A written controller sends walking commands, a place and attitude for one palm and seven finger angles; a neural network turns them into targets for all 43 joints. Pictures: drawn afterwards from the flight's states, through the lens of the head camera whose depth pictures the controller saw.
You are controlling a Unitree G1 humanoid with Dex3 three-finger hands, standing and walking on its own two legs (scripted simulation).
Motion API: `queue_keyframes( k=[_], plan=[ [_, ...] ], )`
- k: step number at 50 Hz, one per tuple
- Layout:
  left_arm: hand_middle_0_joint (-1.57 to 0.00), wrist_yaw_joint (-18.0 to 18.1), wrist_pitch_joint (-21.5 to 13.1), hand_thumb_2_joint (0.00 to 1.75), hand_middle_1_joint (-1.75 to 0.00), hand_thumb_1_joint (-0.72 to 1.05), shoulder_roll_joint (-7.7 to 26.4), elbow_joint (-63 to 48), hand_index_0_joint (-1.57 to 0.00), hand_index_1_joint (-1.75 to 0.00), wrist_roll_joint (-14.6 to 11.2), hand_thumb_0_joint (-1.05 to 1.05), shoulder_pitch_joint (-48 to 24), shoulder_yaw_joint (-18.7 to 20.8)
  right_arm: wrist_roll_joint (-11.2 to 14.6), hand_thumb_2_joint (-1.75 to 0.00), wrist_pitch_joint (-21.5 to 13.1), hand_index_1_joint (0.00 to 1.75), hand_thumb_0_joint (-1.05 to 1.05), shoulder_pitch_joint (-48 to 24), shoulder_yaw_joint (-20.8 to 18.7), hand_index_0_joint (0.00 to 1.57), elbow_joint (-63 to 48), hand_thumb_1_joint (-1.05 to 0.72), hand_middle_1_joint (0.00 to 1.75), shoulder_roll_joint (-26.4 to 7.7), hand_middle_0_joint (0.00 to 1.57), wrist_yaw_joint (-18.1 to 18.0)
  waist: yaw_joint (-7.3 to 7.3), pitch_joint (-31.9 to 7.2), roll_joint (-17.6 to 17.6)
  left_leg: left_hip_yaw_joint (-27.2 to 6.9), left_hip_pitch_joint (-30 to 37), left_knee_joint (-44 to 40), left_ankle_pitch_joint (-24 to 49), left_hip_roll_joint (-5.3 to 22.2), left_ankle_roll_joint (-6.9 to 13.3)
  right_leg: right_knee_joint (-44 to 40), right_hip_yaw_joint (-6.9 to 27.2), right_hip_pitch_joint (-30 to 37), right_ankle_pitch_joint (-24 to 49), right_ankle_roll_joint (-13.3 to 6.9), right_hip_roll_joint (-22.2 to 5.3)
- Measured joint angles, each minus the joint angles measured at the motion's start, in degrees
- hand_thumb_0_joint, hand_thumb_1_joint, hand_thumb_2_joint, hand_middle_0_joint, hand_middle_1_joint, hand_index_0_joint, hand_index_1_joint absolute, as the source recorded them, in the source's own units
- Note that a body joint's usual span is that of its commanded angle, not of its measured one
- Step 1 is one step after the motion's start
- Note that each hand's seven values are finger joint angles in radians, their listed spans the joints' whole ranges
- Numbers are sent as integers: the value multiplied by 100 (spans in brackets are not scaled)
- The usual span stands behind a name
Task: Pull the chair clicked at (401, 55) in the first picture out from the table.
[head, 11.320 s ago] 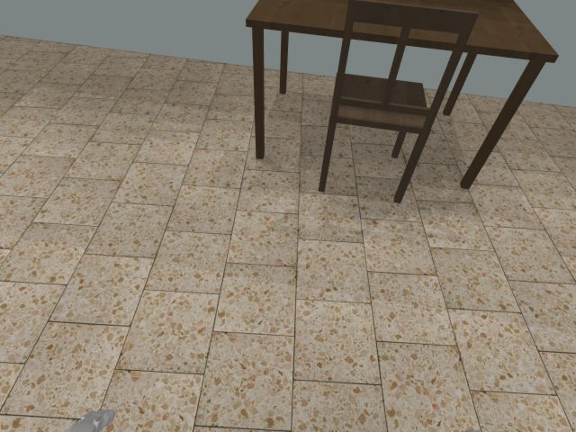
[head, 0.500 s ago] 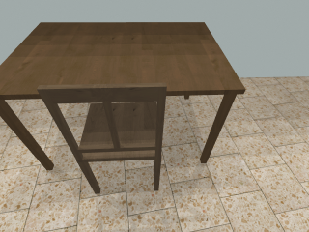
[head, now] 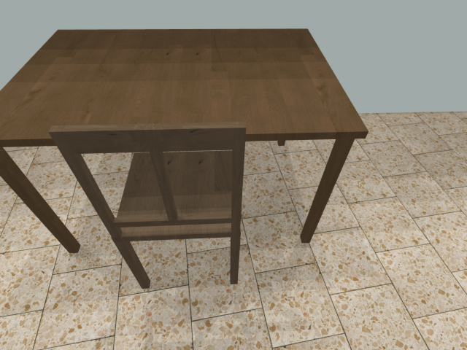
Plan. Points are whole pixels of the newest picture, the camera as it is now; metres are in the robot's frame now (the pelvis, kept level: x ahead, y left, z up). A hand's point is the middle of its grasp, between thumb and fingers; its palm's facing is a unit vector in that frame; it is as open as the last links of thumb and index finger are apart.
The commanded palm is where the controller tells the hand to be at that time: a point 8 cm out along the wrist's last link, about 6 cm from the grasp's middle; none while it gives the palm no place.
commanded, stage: look again from close up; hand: left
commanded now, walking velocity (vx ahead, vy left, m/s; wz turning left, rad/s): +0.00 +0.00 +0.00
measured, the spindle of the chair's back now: (165, 188) +0.52 +0.21 -0.11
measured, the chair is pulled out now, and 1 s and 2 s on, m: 0.00 0.00 0.00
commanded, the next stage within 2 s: none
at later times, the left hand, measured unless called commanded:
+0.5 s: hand out of the picture -0.03 +0.14 -0.17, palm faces +0.04 -0.98 -0.17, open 7.3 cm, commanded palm none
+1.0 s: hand out of the picture -0.01 +0.14 -0.17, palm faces +0.04 -0.98 -0.18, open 7.3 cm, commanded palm none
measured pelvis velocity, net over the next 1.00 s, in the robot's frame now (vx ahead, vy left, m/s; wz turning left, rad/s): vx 0.01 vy -0.02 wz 0.01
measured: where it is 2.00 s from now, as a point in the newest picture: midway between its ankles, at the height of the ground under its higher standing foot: outside the picture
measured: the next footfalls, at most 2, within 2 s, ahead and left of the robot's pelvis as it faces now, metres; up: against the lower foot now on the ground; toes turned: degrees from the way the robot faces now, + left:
none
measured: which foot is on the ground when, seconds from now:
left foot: down 0.00-1.00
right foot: down 0.00-1.00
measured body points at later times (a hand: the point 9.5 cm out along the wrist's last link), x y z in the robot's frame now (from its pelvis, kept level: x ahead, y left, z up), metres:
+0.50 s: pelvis +0.00 -0.01 +0.00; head +0.01 -0.01 +0.45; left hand -0.03 +0.20 -0.16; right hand -0.02 -0.21 -0.17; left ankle +0.00 +0.08 -0.74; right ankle +0.00 -0.13 -0.74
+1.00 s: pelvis +0.01 -0.02 +0.00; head +0.02 -0.02 +0.45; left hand -0.01 +0.19 -0.16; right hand +0.00 -0.23 -0.16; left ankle +0.00 +0.08 -0.74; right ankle +0.00 -0.13 -0.74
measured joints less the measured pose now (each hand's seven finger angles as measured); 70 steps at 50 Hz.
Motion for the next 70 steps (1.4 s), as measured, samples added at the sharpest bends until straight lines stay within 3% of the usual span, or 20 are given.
queue_keyframes(
  k=[70],
  plan=[
    [-20,-72,-35,89,-30,91,266,34,-20,-30,-2,0,-255,31,-15,-90,-11,30,0,-289,48,20,-6,-91,30,-230,20,-19,45,-16,31,-180,131,-163,-37,179,-245,-208,-170,190,-85,-220,191]
  ],
)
